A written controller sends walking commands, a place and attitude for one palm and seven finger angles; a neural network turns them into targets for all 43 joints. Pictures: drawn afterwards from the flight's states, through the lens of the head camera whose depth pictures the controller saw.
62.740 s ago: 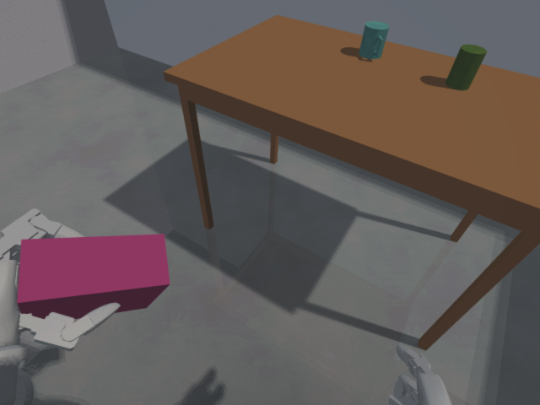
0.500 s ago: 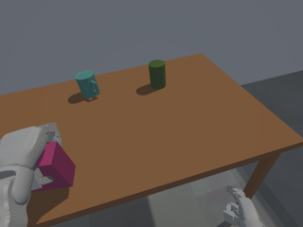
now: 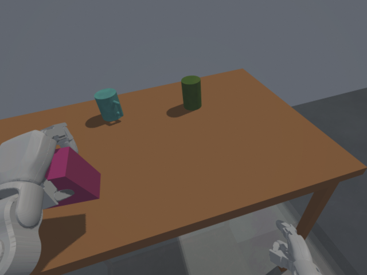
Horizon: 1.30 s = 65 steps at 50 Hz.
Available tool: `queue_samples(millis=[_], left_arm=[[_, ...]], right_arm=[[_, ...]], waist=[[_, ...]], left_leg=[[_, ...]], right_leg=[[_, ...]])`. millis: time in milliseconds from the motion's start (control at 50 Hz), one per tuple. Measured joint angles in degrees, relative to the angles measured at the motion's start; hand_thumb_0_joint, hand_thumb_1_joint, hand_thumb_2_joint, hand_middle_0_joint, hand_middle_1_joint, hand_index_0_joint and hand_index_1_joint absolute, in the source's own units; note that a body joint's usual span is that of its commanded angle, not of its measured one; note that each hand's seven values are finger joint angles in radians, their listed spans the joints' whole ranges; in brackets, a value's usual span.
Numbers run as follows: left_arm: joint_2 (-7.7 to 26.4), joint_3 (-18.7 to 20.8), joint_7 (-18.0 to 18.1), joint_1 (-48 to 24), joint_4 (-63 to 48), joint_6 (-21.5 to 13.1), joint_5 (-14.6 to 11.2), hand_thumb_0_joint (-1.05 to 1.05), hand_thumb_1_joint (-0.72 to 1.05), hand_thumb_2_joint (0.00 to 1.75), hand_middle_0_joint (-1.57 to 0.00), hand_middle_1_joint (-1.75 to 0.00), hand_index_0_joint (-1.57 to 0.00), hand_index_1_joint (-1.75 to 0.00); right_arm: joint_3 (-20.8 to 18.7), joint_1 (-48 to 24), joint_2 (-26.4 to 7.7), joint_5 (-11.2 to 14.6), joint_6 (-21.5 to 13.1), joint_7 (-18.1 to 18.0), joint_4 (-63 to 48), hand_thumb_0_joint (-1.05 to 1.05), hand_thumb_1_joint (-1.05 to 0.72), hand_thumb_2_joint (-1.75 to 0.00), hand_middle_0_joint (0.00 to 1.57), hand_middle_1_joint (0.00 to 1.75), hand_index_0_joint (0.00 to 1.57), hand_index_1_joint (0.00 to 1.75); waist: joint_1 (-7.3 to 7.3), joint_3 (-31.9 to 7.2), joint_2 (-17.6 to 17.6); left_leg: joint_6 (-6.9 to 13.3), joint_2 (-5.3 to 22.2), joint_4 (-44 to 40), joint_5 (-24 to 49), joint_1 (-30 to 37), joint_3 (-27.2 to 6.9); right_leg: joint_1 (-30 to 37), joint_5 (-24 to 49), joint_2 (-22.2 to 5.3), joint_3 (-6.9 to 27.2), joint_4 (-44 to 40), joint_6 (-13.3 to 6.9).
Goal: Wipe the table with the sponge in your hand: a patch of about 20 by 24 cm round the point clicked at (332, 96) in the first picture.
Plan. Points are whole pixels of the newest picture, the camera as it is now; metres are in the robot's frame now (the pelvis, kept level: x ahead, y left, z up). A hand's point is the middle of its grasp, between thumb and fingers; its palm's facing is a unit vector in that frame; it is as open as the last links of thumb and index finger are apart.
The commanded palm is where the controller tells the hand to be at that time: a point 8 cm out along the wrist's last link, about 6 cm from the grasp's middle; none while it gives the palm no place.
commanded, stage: lift the sponge slowly off the table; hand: left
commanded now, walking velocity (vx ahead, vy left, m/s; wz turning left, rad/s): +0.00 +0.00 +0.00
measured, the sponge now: (62, 184) +0.21 +0.30 +0.14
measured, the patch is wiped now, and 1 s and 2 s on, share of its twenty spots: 0.95 0.95 0.95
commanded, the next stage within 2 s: bring the sponge back beside the body in 0.34 s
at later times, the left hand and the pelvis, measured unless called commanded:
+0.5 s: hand (57, 162) +0.21 +0.26 +0.21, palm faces +0.36 -0.18 -0.91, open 9.7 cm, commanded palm +0.15 +0.27 +0.28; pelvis +0.00 -0.01 +0.00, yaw +0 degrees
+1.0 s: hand (59, 171) +0.20 +0.27 +0.19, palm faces +0.29 -0.16 -0.94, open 9.7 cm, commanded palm +0.15 +0.27 +0.26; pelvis +0.00 -0.01 +0.00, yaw +0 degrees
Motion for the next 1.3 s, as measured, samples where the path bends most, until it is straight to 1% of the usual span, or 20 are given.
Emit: queue_samples(millis=[60,160,260,300,400,480,620,760,860,940,1000,1120,1200,1300], left_arm=[[-0.14,0.31,-0.02,-1.07,0.00,0.74,-0.60,0.00,-0.51,1.03,-0.77,-1.35,-0.80,-1.43],[-0.73,0.12,-0.29,-1.58,-1.37,1.76,-1.64,0.00,-0.51,1.03,-0.77,-1.35,-0.80,-1.43],[0.20,-0.03,-0.34,-2.92,-1.66,2.57,-2.01,0.00,-0.51,1.03,-0.77,-1.35,-0.80,-1.43],[0.63,0.53,-0.35,-3.20,-1.92,2.99,-2.19,0.00,-0.51,1.03,-0.77,-1.35,-0.80,-1.43],[0.28,1.71,-0.26,-2.08,-3.08,3.67,-2.73,0.00,-0.51,1.03,-0.77,-1.35,-0.80,-1.43],[0.00,1.53,-0.45,-0.84,-3.16,3.92,-3.22,0.00,-0.51,1.03,-0.77,-1.35,-0.80,-1.43],[0.72,0.27,-0.70,-1.62,-1.01,4.33,-2.37,0.00,-0.51,1.03,-0.78,-1.35,-0.81,-1.43],[0.95,0.56,-0.84,-2.42,0.91,3.88,-1.45,0.00,-0.51,1.03,-0.77,-1.35,-0.81,-1.43],[0.67,0.79,-1.28,-0.79,0.26,3.57,-1.47,0.00,-0.51,1.03,-0.77,-1.35,-0.80,-1.43],[0.25,0.40,-1.47,1.43,-1.71,3.01,-1.55,0.00,-0.51,1.03,-0.77,-1.35,-0.80,-1.43],[0.63,0.39,-1.46,2.80,-2.72,2.57,-1.57,0.00,-0.51,1.03,-0.77,-1.35,-0.80,-1.43],[1.16,0.96,-1.11,2.33,-1.35,2.32,-0.91,0.00,-0.51,1.03,-0.77,-1.35,-0.81,-1.43],[0.47,1.08,-1.15,2.57,-1.10,2.29,-0.88,0.00,-0.51,1.03,-0.77,-1.35,-0.80,-1.43],[-0.14,0.12,-1.29,3.31,-1.27,1.77,-0.69,0.00,-0.51,1.03,-0.77,-1.35,-0.80,-1.43]], right_arm=[[0.17,-0.08,0.02,0.18,0.15,0.15,-0.35,0.01,-0.90,-0.90,0.20,0.30,0.15,0.28],[0.31,-0.28,-0.19,0.30,0.35,0.30,-0.74,0.01,-0.90,-0.90,0.20,0.30,0.16,0.28],[0.50,-0.30,-0.32,0.33,0.58,0.27,-1.04,0.01,-0.90,-0.90,0.20,0.30,0.16,0.28],[0.64,-0.44,-0.37,0.40,0.74,0.40,-1.06,0.01,-0.90,-0.90,0.20,0.30,0.17,0.29],[0.82,-0.37,-0.43,0.66,1.13,0.78,-1.36,0.01,-0.90,-0.90,0.20,0.30,0.17,0.29],[1.04,-0.38,-0.45,0.70,1.23,0.77,-1.72,0.01,-0.90,-0.90,0.20,0.30,0.18,0.29],[1.19,-0.26,-0.58,0.41,0.72,0.35,-1.87,0.01,-0.90,-0.90,0.20,0.30,0.20,0.30],[1.31,-0.25,-0.53,0.20,0.34,0.18,-1.60,0.01,-0.90,-0.90,0.20,0.30,0.21,0.31],[1.28,-0.03,-0.46,0.09,0.22,0.40,-1.71,0.01,-0.90,-0.90,0.20,0.30,0.21,0.31],[1.00,0.49,-0.59,-0.10,-0.13,0.54,-1.80,0.01,-0.90,-0.90,0.20,0.30,0.21,0.31],[0.88,0.69,-0.67,-0.19,-0.08,0.60,-1.80,0.01,-0.90,-0.90,0.20,0.30,0.21,0.31],[0.60,0.61,-0.85,-0.11,0.05,0.48,-1.58,0.01,-0.90,-0.90,0.20,0.30,0.21,0.31],[0.47,0.40,-0.83,-0.03,0.06,0.41,-1.30,0.01,-0.90,-0.90,0.20,0.30,0.20,0.31],[0.40,0.39,-0.55,-0.08,-0.03,0.10,-1.06,0.01,-0.90,-0.90,0.20,0.30,0.19,0.30]], waist=[[-0.27,-0.03,-0.01],[-0.33,0.08,0.21],[-0.10,0.14,0.13],[-0.05,0.10,0.18],[-0.29,-0.47,0.47],[-0.36,-0.46,0.47],[0.03,-0.07,0.28],[-0.31,-0.30,0.31],[-0.59,-0.53,0.26],[-0.49,-0.65,0.31],[-0.31,-0.65,0.23],[0.03,-0.29,0.12],[-0.02,-0.21,0.17],[-0.02,-0.19,0.03]], left_leg=[[-0.02,-0.02,-0.07,0.10,-0.06,0.02],[-0.02,0.03,-0.13,0.22,-0.26,0.18],[-0.18,0.16,-0.05,0.24,-0.46,0.15],[-0.27,0.29,-0.06,0.24,-0.48,0.23],[-0.43,0.50,0.02,0.16,-0.78,0.19],[-0.58,0.67,0.44,-0.02,-1.21,0.07],[-0.83,0.90,1.14,-0.28,-1.66,-0.17],[-0.89,0.93,1.44,-0.51,-1.85,-0.35],[-0.79,0.91,1.46,-0.69,-1.90,-0.25],[-0.63,0.83,1.36,-0.82,-1.62,-0.15],[-0.55,0.81,1.29,-0.89,-1.36,-0.09],[-0.44,0.72,1.26,-0.80,-1.13,-0.14],[-0.29,0.54,0.94,-0.53,-0.96,-0.14],[-0.14,0.33,0.72,-0.34,-0.77,-0.15]], right_leg=[[-0.06,0.11,-0.02,0.03,-0.05,0.03],[-0.30,0.31,0.04,0.19,-0.12,0.03],[-0.52,0.34,0.18,0.16,-0.05,-0.15],[-0.56,0.41,0.32,0.23,-0.10,-0.26],[-0.79,0.45,0.53,0.20,-0.21,-0.38],[-1.12,0.38,0.70,0.06,0.00,-0.51],[-1.41,0.24,0.93,-0.22,0.43,-0.82],[-1.52,0.00,0.95,-0.38,0.65,-0.83],[-1.61,-0.16,0.96,-0.26,0.70,-0.76],[-1.38,-0.31,0.90,-0.12,0.66,-0.64],[-1.12,-0.36,0.89,-0.04,0.56,-0.58],[-0.75,-0.17,0.79,-0.06,0.29,-0.45],[-0.57,0.03,0.61,-0.03,0.01,-0.29],[-0.45,0.07,0.40,0.01,-0.02,-0.13]])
